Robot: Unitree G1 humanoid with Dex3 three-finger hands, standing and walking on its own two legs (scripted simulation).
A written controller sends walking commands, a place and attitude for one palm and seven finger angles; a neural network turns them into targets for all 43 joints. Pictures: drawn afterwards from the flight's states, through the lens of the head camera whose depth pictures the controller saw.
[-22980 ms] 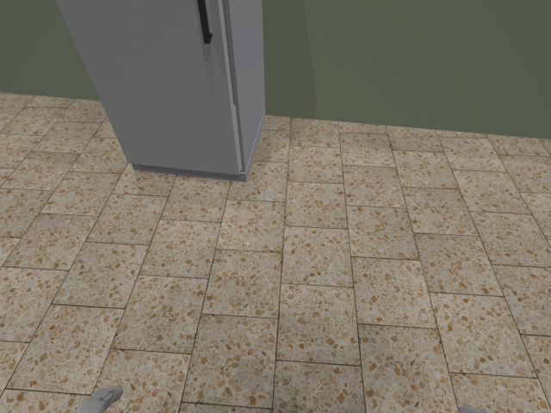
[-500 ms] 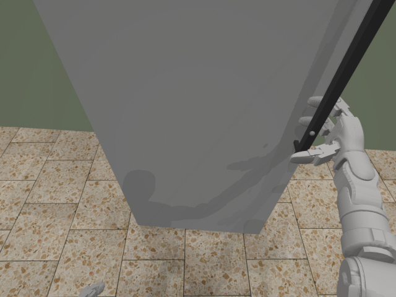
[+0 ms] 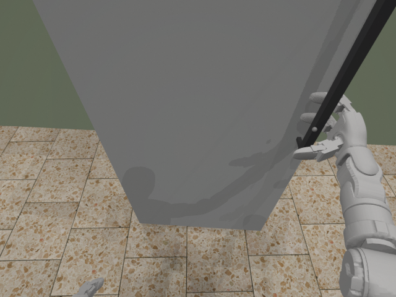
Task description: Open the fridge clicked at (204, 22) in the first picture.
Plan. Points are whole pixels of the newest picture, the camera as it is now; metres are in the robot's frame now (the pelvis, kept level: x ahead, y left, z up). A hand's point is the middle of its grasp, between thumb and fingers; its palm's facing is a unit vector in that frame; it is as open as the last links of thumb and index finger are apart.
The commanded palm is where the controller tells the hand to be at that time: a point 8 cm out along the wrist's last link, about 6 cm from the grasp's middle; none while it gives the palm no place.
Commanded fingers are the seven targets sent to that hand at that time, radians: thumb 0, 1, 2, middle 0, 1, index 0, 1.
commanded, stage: slide the fingers in behind the handle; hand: right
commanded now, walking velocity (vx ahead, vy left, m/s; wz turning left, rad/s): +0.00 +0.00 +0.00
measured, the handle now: (339, 75) +0.49 -0.20 +0.21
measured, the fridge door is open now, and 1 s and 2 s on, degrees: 0 0 0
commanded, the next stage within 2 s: grip the handle and tug to test in 0.14 s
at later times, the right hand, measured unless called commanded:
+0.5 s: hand (315, 130) +0.43 -0.18 +0.12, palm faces -0.03 +1.00 +0.01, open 12.3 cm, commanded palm +0.41 -0.23 +0.13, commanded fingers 0.00 -0.15 -0.58 0.37 1.29 0.37 1.29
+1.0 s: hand (315, 127) +0.44 -0.18 +0.13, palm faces -0.01 +1.00 +0.01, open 5.4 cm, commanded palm +0.40 -0.23 +0.13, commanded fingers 0.00 -0.90 -0.90 0.45 1.40 0.45 1.40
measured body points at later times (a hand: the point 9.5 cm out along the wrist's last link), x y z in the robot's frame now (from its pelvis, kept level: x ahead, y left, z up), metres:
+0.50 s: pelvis +0.00 -0.01 +0.00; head +0.03 -0.01 +0.45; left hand +0.09 +0.25 -0.11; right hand +0.43 -0.23 +0.13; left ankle -0.01 +0.09 -0.72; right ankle +0.00 -0.09 -0.72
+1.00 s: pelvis +0.00 -0.01 +0.00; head +0.03 -0.02 +0.45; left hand +0.08 +0.24 -0.11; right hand +0.43 -0.23 +0.13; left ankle -0.01 +0.09 -0.72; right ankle +0.00 -0.09 -0.72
